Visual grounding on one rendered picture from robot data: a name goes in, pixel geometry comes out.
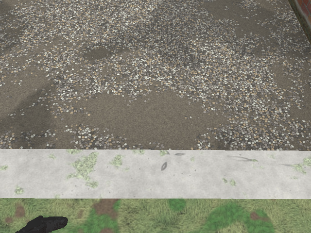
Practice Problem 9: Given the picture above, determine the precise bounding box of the left robot hand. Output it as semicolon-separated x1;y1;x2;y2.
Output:
15;216;68;233

